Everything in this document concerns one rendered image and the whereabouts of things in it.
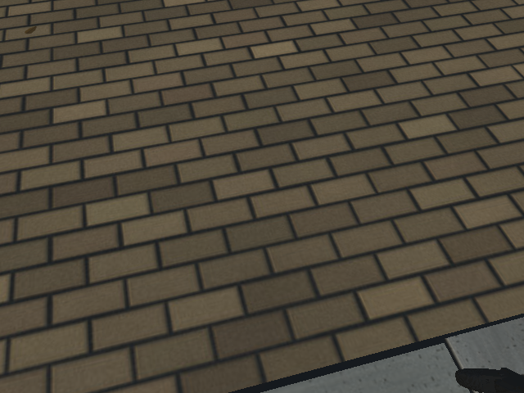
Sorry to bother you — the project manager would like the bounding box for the right robot hand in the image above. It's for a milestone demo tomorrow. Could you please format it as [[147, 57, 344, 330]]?
[[455, 368, 524, 393]]

